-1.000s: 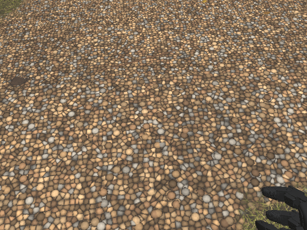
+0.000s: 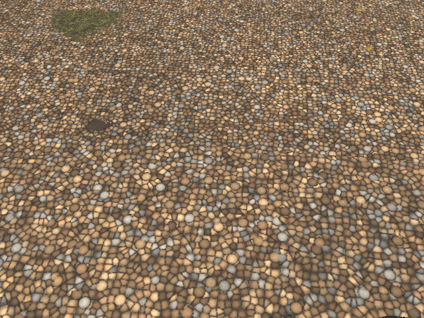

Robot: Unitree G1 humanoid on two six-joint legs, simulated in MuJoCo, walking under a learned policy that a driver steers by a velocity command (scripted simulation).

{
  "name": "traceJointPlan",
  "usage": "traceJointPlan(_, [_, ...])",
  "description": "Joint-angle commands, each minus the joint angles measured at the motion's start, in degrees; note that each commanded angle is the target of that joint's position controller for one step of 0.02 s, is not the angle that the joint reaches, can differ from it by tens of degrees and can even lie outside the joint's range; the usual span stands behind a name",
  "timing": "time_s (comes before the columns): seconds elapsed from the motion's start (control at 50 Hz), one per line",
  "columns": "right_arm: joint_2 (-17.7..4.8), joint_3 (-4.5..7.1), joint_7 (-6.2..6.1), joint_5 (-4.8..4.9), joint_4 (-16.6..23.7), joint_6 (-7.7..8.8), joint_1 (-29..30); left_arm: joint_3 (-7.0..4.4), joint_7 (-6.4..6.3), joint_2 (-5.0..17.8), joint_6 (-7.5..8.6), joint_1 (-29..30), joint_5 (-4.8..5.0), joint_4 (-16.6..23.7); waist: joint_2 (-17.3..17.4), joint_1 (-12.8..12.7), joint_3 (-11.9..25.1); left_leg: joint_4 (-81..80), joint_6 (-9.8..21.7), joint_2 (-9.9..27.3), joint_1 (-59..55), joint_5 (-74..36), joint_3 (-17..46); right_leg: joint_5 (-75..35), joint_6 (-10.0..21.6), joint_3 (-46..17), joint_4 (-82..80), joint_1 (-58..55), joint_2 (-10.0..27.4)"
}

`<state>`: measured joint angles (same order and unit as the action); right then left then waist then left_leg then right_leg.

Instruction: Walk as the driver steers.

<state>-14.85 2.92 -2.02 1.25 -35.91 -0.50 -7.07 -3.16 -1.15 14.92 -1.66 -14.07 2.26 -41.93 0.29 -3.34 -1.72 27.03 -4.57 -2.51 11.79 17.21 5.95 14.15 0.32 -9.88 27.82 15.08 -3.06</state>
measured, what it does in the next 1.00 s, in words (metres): steps on the spot: left foot, then right foot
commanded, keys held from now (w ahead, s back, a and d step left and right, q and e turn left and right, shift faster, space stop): e+shift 0.26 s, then shift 0.12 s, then q+shift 0.42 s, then w+q+shift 0.12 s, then w+shift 0.08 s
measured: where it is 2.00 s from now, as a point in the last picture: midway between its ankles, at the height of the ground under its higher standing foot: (233, 229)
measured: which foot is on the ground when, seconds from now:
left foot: up 0.00-0.00, down 0.02-0.42, up 0.44-0.96, down 0.98-1.00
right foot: down 0.00-0.02, up 0.04-0.40, down 0.42-0.96, up 0.98-1.00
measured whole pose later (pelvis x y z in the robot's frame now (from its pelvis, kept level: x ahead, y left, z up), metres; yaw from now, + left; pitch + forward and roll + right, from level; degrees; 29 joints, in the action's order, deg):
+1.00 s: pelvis +0.02 +0.00 -0.02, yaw +5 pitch +2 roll -2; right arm -17.5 5.1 1.3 1.7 -39.5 -1.3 -15.4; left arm -6.5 0.3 19.3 0.8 -8.6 1.6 -42.3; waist -2.5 1.2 0.2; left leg 37.5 5.3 3.4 14.8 26.0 -7.2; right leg 27.7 -0.5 14.2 46.9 16.5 8.7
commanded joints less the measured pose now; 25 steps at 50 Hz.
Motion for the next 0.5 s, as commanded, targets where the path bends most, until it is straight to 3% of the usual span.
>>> traceJointPlan(0.02, [-11.23,4.08,-0.44,-0.74,1.13,1.09,-9.07,-2.87,-0.99,8.37,0.54,3.23,0.49,5.27,-3.28,4.85,10.39,-7.94,5.50,9.56,-16.57,-20.30,3.96,-9.82,4.17,-11.60,5.45,4.38,5.82])
traceJointPlan(0.04, [-15.43,5.12,-0.12,-2.51,0.78,0.24,-7.29,-2.24,-0.72,5.21,1.18,1.92,-0.06,6.96,15.55,2.63,8.51,-6.08,14.05,21.60,-17.53,-36.95,15.49,14.66,0.03,0.17,13.67,18.19,-2.47])
traceJointPlan(0.06, [-11.26,4.28,-0.01,-3.82,2.43,0.36,-5.08,-3.73,-0.57,10.00,1.47,0.33,-0.65,5.41,12.49,3.83,8.58,-6.26,19.09,26.49,-14.72,-43.25,16.37,23.64,-3.10,1.62,27.14,19.76,0.21])
traceJointPlan(0.08, [-8.07,3.20,-0.14,-3.82,3.29,0.51,-1.79,-4.72,-0.32,11.91,1.08,-0.62,-0.20,4.29,8.71,2.52,7.17,-6.31,18.19,24.08,-12.38,-41.93,11.37,20.92,-4.18,2.39,34.31,20.16,1.80])
traceJointPlan(0.12, [-5.99,2.60,-0.35,-2.14,3.93,0.95,3.11,-4.82,-0.72,10.32,-0.86,-1.91,-0.50,3.14,7.77,1.03,4.69,-5.70,14.83,18.47,-10.30,-37.26,3.10,13.53,-6.12,3.96,40.18,22.52,3.52])
traceJointPlan(0.16, [-6.37,2.67,-0.69,-2.06,3.27,0.91,2.69,-4.01,-0.31,8.06,-1.65,0.02,-0.58,4.83,8.68,1.97,2.83,-6.90,15.26,16.63,-7.66,-37.03,-1.76,8.77,-7.59,6.91,40.24,23.18,4.85])
traceJointPlan(0.22, [-7.74,3.23,-1.19,-2.45,1.97,0.29,-0.31,-2.98,0.80,6.52,-1.45,4.61,-0.47,8.53,8.43,4.70,2.97,-7.87,16.84,18.28,-10.57,-33.32,-3.85,5.59,-8.03,9.06,32.91,24.24,7.08])
traceJointPlan(0.26, [-9.57,3.83,-0.94,-2.25,1.64,0.11,-0.36,-2.51,1.78,5.93,-1.34,5.59,-0.76,10.13,8.20,5.13,3.45,-7.90,17.02,19.59,-10.49,-31.93,-5.59,5.17,-7.07,10.20,27.65,21.52,8.12])
traceJointPlan(0.32, [-12.09,4.59,0.34,-1.12,0.85,0.35,-0.12,-2.43,2.40,6.25,-1.45,5.24,-1.33,11.28,7.76,4.62,3.98,-6.67,17.08,20.27,-6.75,-33.83,-6.92,6.69,-4.78,12.63,19.97,13.35,6.47])
traceJointPlan(0.38, [-12.69,4.68,1.45,1.07,-0.11,1.22,0.55,-2.96,2.50,7.03,-2.04,3.60,-1.26,11.54,8.09,2.84,4.35,-2.14,14.89,20.63,-6.82,-32.18,-7.03,3.70,-1.65,13.67,8.73,6.97,4.30])
traceJointPlan(0.4, [-11.82,4.21,1.63,1.71,-0.91,1.46,0.35,-3.10,2.31,6.98,-1.89,1.52,-1.52,10.81,6.96,1.36,4.96,1.66,12.91,18.88,-3.90,-29.61,-7.95,-2.77,0.20,13.50,0.11,-0.18,2.80])
traceJointPlan(0.42, [-8.74,2.90,2.02,0.90,-2.65,1.90,-3.07,-3.65,1.65,9.18,-1.58,-0.68,-1.97,10.23,1.25,0.81,7.28,7.57,9.17,15.39,1.77,-24.23,-10.87,-16.41,1.95,9.97,-5.98,-11.26,3.87])
traceJointPlan(0.44, [-3.28,0.23,2.56,-3.03,-0.98,2.38,-3.77,-3.80,0.39,13.74,-1.04,-3.73,-3.47,11.21,-14.35,1.42,14.60,21.52,3.18,10.32,14.85,5.42,-14.05,-47.18,7.28,-7.99,-3.20,-27.61,20.57])
traceJointPlan(0.46, [-3.26,0.22,2.62,-2.38,-2.76,1.72,-4.93,-1.53,0.36,8.23,0.16,-1.26,-4.65,10.50,-14.20,1.48,18.79,28.23,0.48,8.32,14.49,23.42,-6.59,-47.59,18.25,-11.47,-3.90,-19.39,29.56])
traceJointPlan(0.48, [-8.41,1.54,2.34,-0.38,-3.17,0.77,-2.39,-0.89,1.11,6.08,1.24,-0.09,-4.65,10.19,-8.47,-0.33,15.20,31.54,0.13,8.72,13.38,23.38,-3.35,-39.25,18.34,-6.20,-5.62,-14.51,25.40])
traceJointPlan(0.5, [-8.75,1.90,2.00,0.62,-2.90,0.13,-1.66,-1.21,1.18,7.02,1.91,2.15,-4.44,8.88,-9.12,0.90,10.54,32.70,0.36,8.04,16.09,21.70,-2.73,-31.46,15.37,-1.59,-6.18,-12.42,21.91])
